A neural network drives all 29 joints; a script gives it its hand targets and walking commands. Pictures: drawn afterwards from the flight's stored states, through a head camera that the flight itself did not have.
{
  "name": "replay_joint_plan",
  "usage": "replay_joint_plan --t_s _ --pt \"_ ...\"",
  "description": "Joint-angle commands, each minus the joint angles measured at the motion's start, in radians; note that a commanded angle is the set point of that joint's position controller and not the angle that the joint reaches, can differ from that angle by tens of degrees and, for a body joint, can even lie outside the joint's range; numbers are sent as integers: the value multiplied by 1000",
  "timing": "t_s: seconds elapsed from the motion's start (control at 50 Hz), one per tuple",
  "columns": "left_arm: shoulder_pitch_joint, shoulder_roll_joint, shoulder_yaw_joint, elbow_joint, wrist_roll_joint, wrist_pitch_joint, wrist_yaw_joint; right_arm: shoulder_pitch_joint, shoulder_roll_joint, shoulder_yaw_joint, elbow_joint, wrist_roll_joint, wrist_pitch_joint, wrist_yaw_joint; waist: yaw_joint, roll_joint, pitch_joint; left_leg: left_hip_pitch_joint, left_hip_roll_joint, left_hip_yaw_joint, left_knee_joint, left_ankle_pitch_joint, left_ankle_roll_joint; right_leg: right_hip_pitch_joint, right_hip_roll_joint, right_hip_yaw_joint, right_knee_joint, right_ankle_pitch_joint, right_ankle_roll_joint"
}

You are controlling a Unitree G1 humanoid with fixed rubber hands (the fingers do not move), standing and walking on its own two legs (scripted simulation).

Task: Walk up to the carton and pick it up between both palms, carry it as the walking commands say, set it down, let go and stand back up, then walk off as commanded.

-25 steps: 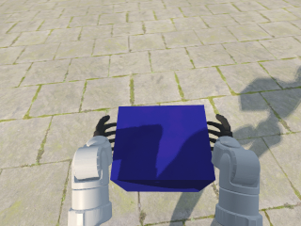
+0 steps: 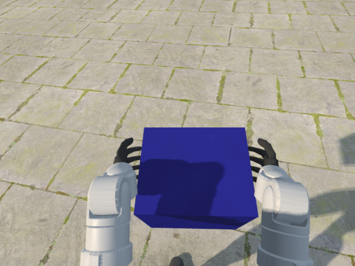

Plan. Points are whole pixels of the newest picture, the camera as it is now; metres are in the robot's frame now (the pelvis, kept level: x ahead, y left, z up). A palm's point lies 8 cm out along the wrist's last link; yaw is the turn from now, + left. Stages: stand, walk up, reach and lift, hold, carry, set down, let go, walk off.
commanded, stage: carry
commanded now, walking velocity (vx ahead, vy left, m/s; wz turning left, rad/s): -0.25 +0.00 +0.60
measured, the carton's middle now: (193, 182) +0.32 -0.01 +0.00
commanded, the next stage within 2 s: none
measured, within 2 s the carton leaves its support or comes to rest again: neither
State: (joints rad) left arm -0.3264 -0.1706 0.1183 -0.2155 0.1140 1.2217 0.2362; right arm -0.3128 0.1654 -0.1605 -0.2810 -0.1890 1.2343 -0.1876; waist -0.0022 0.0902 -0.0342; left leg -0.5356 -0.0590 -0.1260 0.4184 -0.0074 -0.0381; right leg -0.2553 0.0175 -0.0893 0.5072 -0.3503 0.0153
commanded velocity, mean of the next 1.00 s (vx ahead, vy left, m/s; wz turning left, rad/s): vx -0.07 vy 0.00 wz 0.18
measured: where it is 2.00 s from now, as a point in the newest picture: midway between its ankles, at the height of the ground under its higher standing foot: outside the picture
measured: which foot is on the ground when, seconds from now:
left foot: up 0.00-0.32, down 0.34-0.72, up 0.74-0.90, down 0.92-1.00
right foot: down 0.00-0.34, up 0.36-0.68, down 0.70-1.00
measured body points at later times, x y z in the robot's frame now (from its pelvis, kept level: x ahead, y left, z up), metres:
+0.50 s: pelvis -0.18 +0.04 +0.00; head -0.15 +0.07 +0.45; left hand +0.04 +0.30 +0.05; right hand +0.16 +0.02 +0.07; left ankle -0.17 +0.16 -0.73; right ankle -0.13 -0.09 -0.66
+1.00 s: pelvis -0.27 +0.03 +0.00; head -0.30 +0.02 +0.45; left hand -0.03 +0.26 +0.09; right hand +0.06 -0.02 +0.10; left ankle -0.27 +0.17 -0.73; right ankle -0.22 -0.07 -0.73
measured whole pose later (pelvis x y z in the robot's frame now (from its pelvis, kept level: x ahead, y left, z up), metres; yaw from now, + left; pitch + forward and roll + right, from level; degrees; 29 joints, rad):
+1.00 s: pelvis -0.27 +0.03 +0.00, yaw +18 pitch +2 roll +0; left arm -0.31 -0.17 0.17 -0.10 0.16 1.21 0.19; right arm -0.32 0.17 -0.15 -0.14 -0.15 1.23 -0.25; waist -0.02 0.02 -0.13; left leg -0.37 0.04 0.04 0.52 -0.19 -0.02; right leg -0.34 -0.05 -0.10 0.55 -0.25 0.00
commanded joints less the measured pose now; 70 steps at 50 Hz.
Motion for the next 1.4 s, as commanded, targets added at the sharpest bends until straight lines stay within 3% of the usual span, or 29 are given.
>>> replay_joint_plan --t_s 0.0,0.02,0.04,0.08,0.12,0.16,0.24,0.28,0.3,0.32,0.34,0.36,0.4,0.44,0.56,0.62,0.66,0.68,0.7,0.72,0.74,0.8,0.84,0.88,0.92,0.94,1.02,1.14,1.38 --pt "-397 -1043 -646 -35 -429 1 -426 -452 1014 729 -3 482 30 398 8 -432 -233 -95 -15 167 604 -545 -78 9 -622 433 -301 116 -235" --pt "-446 -1043 -623 -55 -438 7 -436 -486 1055 742 11 502 20 395 -2 -290 -166 -119 55 93 763 -507 -34 -47 -566 284 -283 271 -208" --pt "-458 -1031 -600 -44 -426 8 -443 -522 1059 756 -3 526 12 396 -6 -218 -166 -103 66 86 859 -450 -13 -57 -484 155 -223 359 -163" --pt "-462 -1016 -597 -47 -416 3 -440 -531 1037 754 -15 544 10 394 -8 -263 -194 -113 73 113 892 -345 -18 45 -348 -14 -105 545 -90" --pt "-414 -985 -579 -8 -396 6 -436 -490 1009 736 38 536 21 386 -7 -297 -228 -98 63 179 764 -385 -48 127 -314 -53 -8 763 -81" --pt "-395 -961 -565 5 -383 9 -434 -460 1005 736 68 528 30 381 0 -323 -256 -42 43 223 612 -452 -54 159 -328 -48 37 859 -95" --pt "-386 -946 -572 13 -367 12 -428 -443 1007 730 100 517 36 381 13 -393 -309 45 36 251 367 -442 -13 198 -403 10 64 799 -106" --pt "-385 -955 -586 9 -368 10 -425 -421 1015 724 112 511 31 384 -2 -358 -333 147 32 261 124 -303 7 182 -401 -21 140 732 -55" --pt "-376 -961 -596 8 -369 7 -425 -413 1016 720 111 504 25 387 -4 -262 -323 231 54 213 -10 -226 -5 107 -375 -56 221 614 -9" --pt "-376 -960 -610 8 -371 2 -425 -412 1025 713 105 503 19 393 -8 -147 -320 384 163 56 -50 -104 6 -110 -353 -35 290 281 31" --pt "-427 -946 -625 -44 -390 0 -430 -380 1029 687 128 493 1 391 -7 288 -314 498 481 -337 20 561 150 -422 -189 -92 433 -224 106" --pt "-475 -972 -654 -46 -407 -5 -432 -410 1023 671 84 489 -6 395 -8 262 -318 468 478 -278 43 689 202 -408 -175 9 607 -357 85" --pt "-575 -1014 -706 -102 -468 -17 -440 -427 1045 651 51 472 -20 388 -6 88 -342 406 351 -101 19 280 165 -375 -158 54 705 -178 70" --pt "-598 -1006 -719 -116 -504 -17 -447 -405 1043 623 61 447 -31 376 -5 93 -345 378 289 -6 -16 0 158 -362 -141 44 694 -84 72" --pt "-508 -976 -698 -13 -504 19 -459 -329 1000 628 84 381 -22 351 -19 90 -350 403 322 -110 -81 -131 203 -269 -66 37 397 -167 55" --pt "-491 -980 -679 41 -479 27 -460 -354 1007 653 108 388 -8 363 -26 99 -332 336 306 -128 -115 -215 187 -143 -26 8 188 -169 39" --pt "-478 -989 -663 65 -461 25 -455 -376 1008 671 120 410 0 371 -14 72 -330 268 259 -92 -109 -267 129 19 -27 -13 -76 -25 24" --pt "-474 -996 -659 64 -456 24 -453 -384 1011 682 120 421 1 375 -14 25 -336 200 223 -65 -92 -288 84 128 -81 32 -143 21 17" --pt "-468 -994 -653 67 -447 19 -451 -406 1021 699 117 432 3 379 -6 -87 -342 111 160 -8 -29 -241 24 204 -199 164 -189 -1 -16" --pt "-445 -997 -633 97 -421 10 -449 -461 1026 725 102 456 9 387 2 -275 -279 51 83 95 105 -274 4 89 -339 332 -262 -84 -81" --pt "-475 -1011 -628 73 -423 2 -448 -519 1042 740 94 481 9 391 7 -298 -220 76 102 117 217 -286 11 -31 -391 316 -297 -68 -101" --pt "-480 -1009 -605 81 -407 -2 -444 -553 1058 755 104 525 9 404 7 -244 -197 118 105 134 321 -278 14 -87 -295 134 -228 54 -77" --pt "-485 -994 -597 91 -399 -4 -436 -542 1048 752 137 529 16 408 -2 -235 -218 150 104 167 130 -217 1 -16 -244 82 -148 235 -68" --pt "-464 -979 -591 109 -389 -3 -433 -529 1043 747 155 526 22 409 -1 -230 -282 267 140 148 25 -143 0 8 -218 71 -68 380 -52" --pt "-457 -984 -598 111 -398 -3 -436 -486 1051 723 188 505 16 410 10 -96 -345 361 222 85 104 126 23 -27 -182 72 -30 435 -11" --pt "-484 -983 -609 90 -407 -1 -439 -468 1054 709 193 497 12 408 6 -61 -353 305 211 93 76 62 27 14 -176 52 -30 310 -7" --pt "-563 -995 -651 63 -443 1 -446 -496 1048 671 172 471 4 400 2 -68 -248 225 195 60 -25 -324 38 -92 -168 87 -115 -15 -11" --pt "-569 -988 -639 100 -440 -18 -447 -466 1033 619 210 428 -25 392 4 -15 -274 215 210 18 -94 -399 49 -77 -137 53 -79 22 4" --pt "-502 -932 -530 184 -322 -148 -428 -451 986 576 268 365 -146 390 0 -74 -306 180 183 37 -49 -323 40 -64 -158 74 -96 11 1"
